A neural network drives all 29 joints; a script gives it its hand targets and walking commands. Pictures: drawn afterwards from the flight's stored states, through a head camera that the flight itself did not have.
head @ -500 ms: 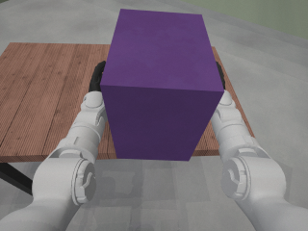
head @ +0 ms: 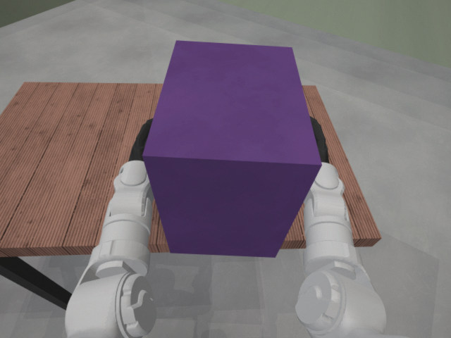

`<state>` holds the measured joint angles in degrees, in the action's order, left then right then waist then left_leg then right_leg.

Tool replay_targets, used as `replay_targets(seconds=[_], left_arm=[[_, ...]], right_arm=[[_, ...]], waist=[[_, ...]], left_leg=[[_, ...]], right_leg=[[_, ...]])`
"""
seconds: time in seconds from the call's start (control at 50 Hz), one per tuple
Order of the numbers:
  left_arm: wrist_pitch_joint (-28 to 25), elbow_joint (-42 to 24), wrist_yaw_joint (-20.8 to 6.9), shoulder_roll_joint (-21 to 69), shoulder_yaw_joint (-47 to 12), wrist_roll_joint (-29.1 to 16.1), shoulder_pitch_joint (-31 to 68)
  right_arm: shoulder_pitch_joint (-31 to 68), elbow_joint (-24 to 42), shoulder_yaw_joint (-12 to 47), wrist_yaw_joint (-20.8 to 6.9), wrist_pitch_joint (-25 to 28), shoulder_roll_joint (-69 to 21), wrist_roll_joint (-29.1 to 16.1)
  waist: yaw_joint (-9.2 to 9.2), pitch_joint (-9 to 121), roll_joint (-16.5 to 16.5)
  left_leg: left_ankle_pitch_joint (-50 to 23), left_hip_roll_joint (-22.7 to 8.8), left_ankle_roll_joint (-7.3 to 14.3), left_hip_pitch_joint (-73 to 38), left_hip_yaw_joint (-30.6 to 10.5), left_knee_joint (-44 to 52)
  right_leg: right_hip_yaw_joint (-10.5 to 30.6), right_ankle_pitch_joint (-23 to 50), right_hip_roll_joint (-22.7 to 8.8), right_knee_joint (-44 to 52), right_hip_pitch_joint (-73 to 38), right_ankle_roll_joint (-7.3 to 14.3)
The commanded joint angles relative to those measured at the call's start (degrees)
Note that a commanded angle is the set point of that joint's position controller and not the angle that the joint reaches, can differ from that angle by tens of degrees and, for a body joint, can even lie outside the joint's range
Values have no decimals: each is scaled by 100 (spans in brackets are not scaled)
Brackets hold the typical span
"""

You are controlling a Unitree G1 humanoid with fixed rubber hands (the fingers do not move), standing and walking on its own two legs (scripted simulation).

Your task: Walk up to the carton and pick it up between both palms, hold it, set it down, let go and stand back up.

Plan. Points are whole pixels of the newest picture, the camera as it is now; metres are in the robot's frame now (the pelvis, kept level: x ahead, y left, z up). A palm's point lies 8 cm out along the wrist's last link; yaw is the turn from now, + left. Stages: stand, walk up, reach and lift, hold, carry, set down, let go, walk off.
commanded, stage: reach and lift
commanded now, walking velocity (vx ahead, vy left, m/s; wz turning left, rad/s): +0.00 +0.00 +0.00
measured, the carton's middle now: (228, 154) +0.45 -0.06 +0.08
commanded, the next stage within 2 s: none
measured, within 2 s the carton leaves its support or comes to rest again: leaves its support in 0.54 s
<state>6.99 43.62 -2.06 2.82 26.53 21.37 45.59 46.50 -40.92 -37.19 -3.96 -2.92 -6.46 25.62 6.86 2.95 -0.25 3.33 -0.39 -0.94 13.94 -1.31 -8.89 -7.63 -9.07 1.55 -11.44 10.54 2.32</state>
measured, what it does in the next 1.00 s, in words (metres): stands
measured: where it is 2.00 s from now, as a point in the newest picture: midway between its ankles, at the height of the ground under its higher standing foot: outside the picture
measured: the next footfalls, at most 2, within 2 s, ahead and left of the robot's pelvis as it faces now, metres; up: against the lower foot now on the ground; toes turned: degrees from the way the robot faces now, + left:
none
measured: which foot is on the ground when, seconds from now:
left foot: down 0.00-1.00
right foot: down 0.00-1.00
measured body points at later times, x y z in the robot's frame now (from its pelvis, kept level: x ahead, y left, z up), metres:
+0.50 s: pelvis -0.01 +0.00 +0.00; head +0.04 +0.00 +0.45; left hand +0.44 +0.10 +0.09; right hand +0.41 -0.21 +0.11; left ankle +0.00 +0.13 -0.75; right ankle -0.05 -0.07 -0.75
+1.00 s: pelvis -0.03 +0.00 +0.00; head +0.03 +0.00 +0.45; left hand +0.44 +0.10 +0.10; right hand +0.40 -0.21 +0.11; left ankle +0.00 +0.13 -0.75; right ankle -0.05 -0.07 -0.75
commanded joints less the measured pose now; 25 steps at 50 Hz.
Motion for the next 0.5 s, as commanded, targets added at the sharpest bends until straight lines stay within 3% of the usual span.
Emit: replay_targets(seconds=[0.0, 0.2, 0.48], left_arm=[[-222, -519, -167, 2344, -1266, 72, 2732], [-545, -417, -27, 2530, -1260, 113, 2931], [-1305, 163, 34, 2444, -784, 289, 3484]], right_arm=[[2694, -6, 1569, -357, 370, -1859, 3], [2845, -163, 1439, -356, 755, -1790, 122], [3236, -361, 1247, -294, 1349, -2001, 555]], waist=[[-90, 2695, 142], [-106, 2821, 179], [-166, 3244, -3]], left_leg=[[-1395, 168, 269, -1334, -329, -263], [-1505, 148, 175, -1621, -291, -250], [-1062, 120, 295, -1125, -181, 178]], right_leg=[[127, 4642, 13, -684, -1477, -734], [53, 4292, 80, -508, -1117, -692], [88, 4046, 2, -348, -1356, -719]])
